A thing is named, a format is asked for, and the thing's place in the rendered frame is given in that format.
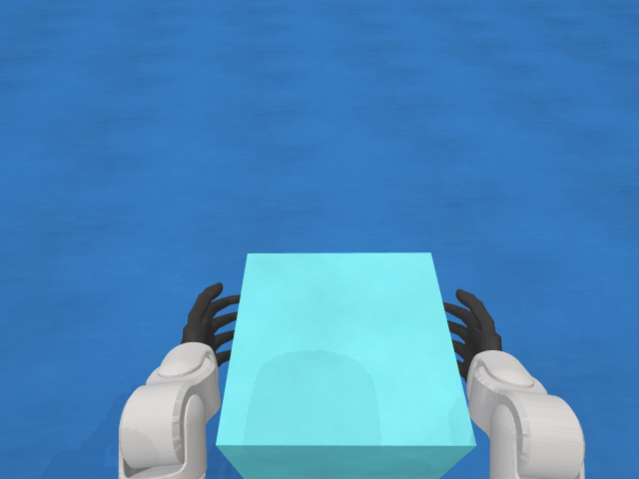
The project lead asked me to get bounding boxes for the robot right forearm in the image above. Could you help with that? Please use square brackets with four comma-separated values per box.
[466, 350, 585, 479]

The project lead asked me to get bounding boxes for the carton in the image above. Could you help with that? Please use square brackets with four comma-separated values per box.
[216, 252, 476, 479]

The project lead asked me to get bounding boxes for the left robot hand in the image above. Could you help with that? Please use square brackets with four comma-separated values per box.
[181, 282, 241, 367]

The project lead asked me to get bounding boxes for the right robot hand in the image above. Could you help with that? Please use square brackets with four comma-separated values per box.
[443, 289, 502, 382]

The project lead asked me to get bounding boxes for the robot left forearm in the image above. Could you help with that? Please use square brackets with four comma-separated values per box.
[119, 342, 221, 479]

